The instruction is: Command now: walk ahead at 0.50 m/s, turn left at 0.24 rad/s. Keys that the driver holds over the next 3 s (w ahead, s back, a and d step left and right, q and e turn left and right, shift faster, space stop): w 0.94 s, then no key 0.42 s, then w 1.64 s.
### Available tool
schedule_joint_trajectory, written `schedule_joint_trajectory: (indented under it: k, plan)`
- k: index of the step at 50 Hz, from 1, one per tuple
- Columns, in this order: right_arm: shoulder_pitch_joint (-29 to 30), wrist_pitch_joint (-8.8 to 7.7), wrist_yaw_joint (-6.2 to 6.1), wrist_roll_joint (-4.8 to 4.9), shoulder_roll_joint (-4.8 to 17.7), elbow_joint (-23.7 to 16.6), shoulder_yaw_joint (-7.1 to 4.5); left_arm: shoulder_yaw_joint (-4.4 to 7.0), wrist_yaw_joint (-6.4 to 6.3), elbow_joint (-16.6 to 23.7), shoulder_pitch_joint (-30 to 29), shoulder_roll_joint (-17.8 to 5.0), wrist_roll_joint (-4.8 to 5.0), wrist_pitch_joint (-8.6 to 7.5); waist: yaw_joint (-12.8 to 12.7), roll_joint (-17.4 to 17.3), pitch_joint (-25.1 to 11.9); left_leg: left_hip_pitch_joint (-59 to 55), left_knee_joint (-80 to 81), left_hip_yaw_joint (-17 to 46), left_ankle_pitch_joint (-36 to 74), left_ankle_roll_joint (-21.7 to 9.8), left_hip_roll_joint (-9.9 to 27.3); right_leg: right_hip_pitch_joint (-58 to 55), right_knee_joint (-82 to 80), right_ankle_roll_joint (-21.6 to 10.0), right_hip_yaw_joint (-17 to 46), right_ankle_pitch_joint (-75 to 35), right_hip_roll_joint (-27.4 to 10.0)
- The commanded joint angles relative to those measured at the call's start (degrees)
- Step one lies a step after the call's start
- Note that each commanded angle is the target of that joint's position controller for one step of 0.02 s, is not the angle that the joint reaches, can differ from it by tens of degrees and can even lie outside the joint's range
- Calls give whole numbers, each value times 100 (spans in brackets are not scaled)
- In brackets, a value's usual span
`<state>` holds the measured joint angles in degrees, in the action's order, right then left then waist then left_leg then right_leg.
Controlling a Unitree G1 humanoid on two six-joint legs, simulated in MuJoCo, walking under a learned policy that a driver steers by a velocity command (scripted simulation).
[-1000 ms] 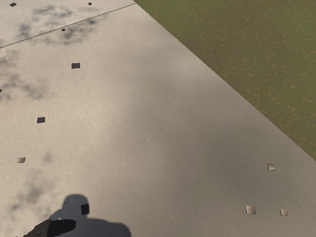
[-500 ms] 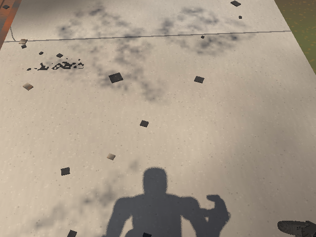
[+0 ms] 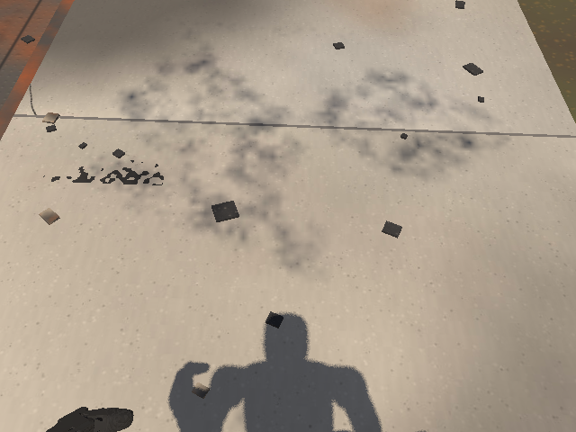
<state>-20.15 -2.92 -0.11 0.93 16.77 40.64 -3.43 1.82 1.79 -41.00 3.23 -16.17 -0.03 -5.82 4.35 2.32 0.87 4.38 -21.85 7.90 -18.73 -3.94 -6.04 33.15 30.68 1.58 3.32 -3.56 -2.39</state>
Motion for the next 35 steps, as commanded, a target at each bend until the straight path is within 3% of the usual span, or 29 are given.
schedule_joint_trajectory:
  k: [1, 2, 3, 4, 5, 6, 7, 8, 9, 11, 13, 16, 21, 24, 26, 28, 29, 30, 31, 32, 33, 34, 35]
  plan:
    - [-184, 1, -29, -2, 904, -132, -259, 211, 37, 513, -386, -706, 27, -144, -93, -908, 88, -65, 211, 1145, 1963, -755, 1741, -374, -225, -258, -93, 589, 66]
    - [-102, 27, -29, 4, 883, -133, -250, 255, 23, 439, -66, -758, 18, -159, -293, -942, -22, -108, -92, 1091, 2543, -665, 1649, -826, -421, -385, -237, 693, 166]
    - [-69, 36, -26, -16, 742, -156, -195, 353, -10, 285, 537, -933, -19, -177, -583, -834, -448, -16, -839, 857, 3214, -515, 1334, -1760, -487, -582, -245, 556, 131]
    - [-40, 35, -38, -96, 529, -286, -89, 429, -44, 188, 1463, -1227, -90, -189, -976, -365, -1312, 719, -2365, 495, 2512, -284, 973, -3277, -278, -978, 629, 339, -709]
    - [-821, -47, -40, 31, 160, -310, 17, 570, -22, -48, 2086, -1642, -92, -116, -779, 1335, -2022, 2894, -4406, -103, -233, 209, 64, -5262, -695, -1913, 3114, 1604, -1827]
    - [-642, -96, -42, 50, 536, -268, -22, 437, 27, -96, 2189, -1127, 93, -96, -941, 1114, -1795, 3764, -5054, 288, -1412, 236, 186, -5294, -1309, -1871, 4030, 2927, -1945]
    - [-29, -110, -25, 103, 828, -356, -113, 352, 4, -51, 1859, -859, 101, -64, -997, 559, -964, 4111, -5254, 254, -958, 212, 474, -4633, -1412, -1610, 3279, 3143, -1782]
    - [361, -120, -28, 50, 788, -448, -90, 302, -15, 31, 1498, -776, 28, -18, -873, 128, -548, 3999, -5065, -37, -508, 208, 749, -3923, -1496, -1452, 2619, 2687, -1542]
    - [582, -137, -15, -32, 723, -511, -98, 259, -16, 33, 1286, -672, -14, 4, -757, 36, -184, 3916, -4690, -149, -187, 232, 924, -3327, -1660, -1458, 2206, 2150, -1337]
    - [422, -111, 9, -40, 554, -453, -98, 201, -24, 33, 1129, -536, -59, -21, -518, 305, -139, 3394, -4257, -232, 162, 279, 1135, -2773, -1899, -1402, 1639, 1385, -1019]
    - [378, -74, 11, -45, 389, -424, -62, 221, -39, -46, 1189, -618, 3, -53, -458, 334, -149, 3330, -3927, -362, 281, 363, 1190, -2594, -2054, -1496, 1269, 830, -969]
    - [886, -92, 1, -85, 262, -564, -2, 274, -93, -176, 1325, -817, 37, -30, -563, 169, -16, 3535, -2992, -458, 1014, 486, 1260, -2609, -2239, -1510, 835, 280, -936]
    - [1780, -186, 108, -27, 125, -724, 58, 280, -130, -425, 1755, -927, 108, 64, -902, 142, 147, 3107, -1442, -690, 2260, 493, 1048, -2705, -2210, -1297, 270, 99, -775]
    - [2194, -227, 204, 22, 164, -874, 48, 288, -142, -585, 2018, -967, 129, 152, -997, 152, 277, 3127, -1026, -696, 2180, 385, 951, -3126, -2045, -1261, 357, 63, -1005]
    - [2271, -253, 263, 23, 240, -942, 23, 318, -169, -652, 2050, -1037, 144, 220, -914, 199, 295, 3086, -807, -688, 1798, 236, 899, -3473, -1830, -1179, 414, -237, -1175]
    - [1864, -267, 270, -3, 418, -852, -58, 357, -202, -662, 1936, -1150, 146, 274, -607, 286, 41, 2382, -622, -838, 1451, 51, 712, -3636, -1297, -1053, 329, -1380, -1168]
    - [1191, -263, 235, -31, 600, -653, -166, 343, -216, -647, 1842, -1132, 146, 300, -223, 226, -383, 1395, -448, -994, 1549, -110, 558, -3498, -518, -929, 111, -2183, -954]
    - [254, -246, 174, -71, 897, -420, -288, 262, -231, -564, 1812, -948, 77, 296, 182, 66, -1096, -157, -658, -663, 1733, -360, 925, -2765, 704, -745, -98, -1794, -689]
    - [-449, -213, 121, -196, 1489, -344, -410, 76, -214, -365, 2280, -380, -26, 201, 145, -1131, -2038, -2444, -728, 1558, 1542, -1102, 2422, -652, 2919, -364, -415, 585, 68]
    - [-625, -179, 142, -83, 1249, -240, -356, 34, -170, -438, 2411, -359, 49, 78, 149, -1872, -2538, -2936, 154, 3430, 587, -1606, 2937, 511, 4042, -261, 153, 3633, 524]
    - [-301, -169, 140, -37, 904, -253, -234, 184, -127, -346, 1935, -901, 192, 2, 189, -1292, -1623, -2291, 345, 2847, 35, -1329, 2720, 1093, 4431, -313, 346, 3447, 143]
    - [56, -160, 129, -38, 748, -284, -177, 188, -108, -217, 1456, -920, 237, -31, 83, -952, -958, -1463, 467, 2042, 186, -1133, 2466, 1142, 4269, -352, 163, 2928, -129]
    - [384, -166, 152, -82, 623, -279, -128, 187, -120, -185, 1246, -839, 163, -21, -103, -602, -492, -651, 679, 1512, 636, -1037, 2212, 959, 3904, -319, 54, 2521, -319]
